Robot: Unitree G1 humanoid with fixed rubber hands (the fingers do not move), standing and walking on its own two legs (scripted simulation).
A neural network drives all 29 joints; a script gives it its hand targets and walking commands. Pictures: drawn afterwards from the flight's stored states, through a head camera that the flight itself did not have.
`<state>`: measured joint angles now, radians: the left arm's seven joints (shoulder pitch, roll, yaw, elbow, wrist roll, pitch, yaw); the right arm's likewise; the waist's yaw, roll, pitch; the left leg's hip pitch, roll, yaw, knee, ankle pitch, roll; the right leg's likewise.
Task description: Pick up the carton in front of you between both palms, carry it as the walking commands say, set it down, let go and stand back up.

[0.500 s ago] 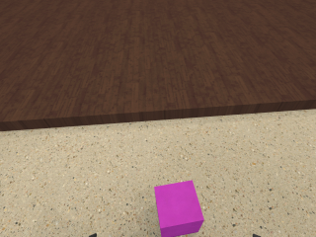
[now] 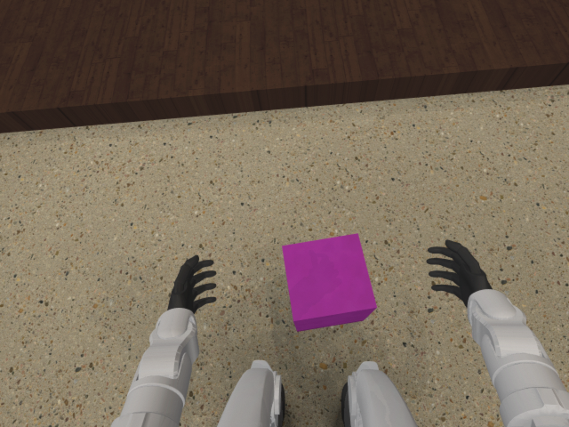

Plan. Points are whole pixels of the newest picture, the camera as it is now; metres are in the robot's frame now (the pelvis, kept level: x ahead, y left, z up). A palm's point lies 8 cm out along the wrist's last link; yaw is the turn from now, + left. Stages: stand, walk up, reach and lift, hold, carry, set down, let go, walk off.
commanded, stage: reach and lift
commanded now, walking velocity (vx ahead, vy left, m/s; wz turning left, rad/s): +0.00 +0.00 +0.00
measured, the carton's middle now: (325, 286) +0.43 -0.03 -0.57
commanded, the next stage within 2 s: none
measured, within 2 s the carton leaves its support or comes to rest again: neither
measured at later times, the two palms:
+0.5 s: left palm (226, 242) +0.42 +0.16 -0.15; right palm (435, 206) +0.49 -0.22 -0.15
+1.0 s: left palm (247, 280) +0.41 +0.16 -0.40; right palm (402, 261) +0.46 -0.22 -0.40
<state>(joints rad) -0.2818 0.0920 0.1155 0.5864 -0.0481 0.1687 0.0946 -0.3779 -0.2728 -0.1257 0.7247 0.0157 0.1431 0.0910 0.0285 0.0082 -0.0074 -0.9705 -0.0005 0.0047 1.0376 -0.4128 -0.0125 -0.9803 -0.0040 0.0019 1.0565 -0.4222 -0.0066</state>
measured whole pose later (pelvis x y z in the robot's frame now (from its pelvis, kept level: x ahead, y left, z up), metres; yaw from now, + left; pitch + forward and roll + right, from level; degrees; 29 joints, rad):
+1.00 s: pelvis -0.07 +0.00 -0.24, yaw +3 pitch +45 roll +4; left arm -1.06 0.12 0.21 0.78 -0.17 0.08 0.22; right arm -1.24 -0.48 -0.06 1.03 0.15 0.06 0.01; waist 0.04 0.03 0.09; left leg -2.15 -0.02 0.02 1.86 -0.50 -0.04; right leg -2.18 0.00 0.04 1.91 -0.51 -0.02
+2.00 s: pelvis -0.08 -0.01 -0.32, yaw +4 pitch +38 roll +5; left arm -1.42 0.10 0.30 1.15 -0.15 0.01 0.24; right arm -1.58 -0.43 0.12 1.37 0.18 0.03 -0.02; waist 0.02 0.08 0.30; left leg -2.27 -0.05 0.01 2.11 -0.51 -0.06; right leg -2.30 -0.02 0.04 2.17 -0.53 -0.03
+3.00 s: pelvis -0.05 +0.02 -0.15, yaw -3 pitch +38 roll +1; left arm -0.75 -0.15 0.44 0.53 0.12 0.30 0.15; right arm -0.86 -0.07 -0.30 0.72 -0.15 0.33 0.00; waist 0.01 0.04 -0.20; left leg -1.75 -0.09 -0.05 1.62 -0.53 -0.04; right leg -1.78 0.05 0.07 1.61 -0.49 0.03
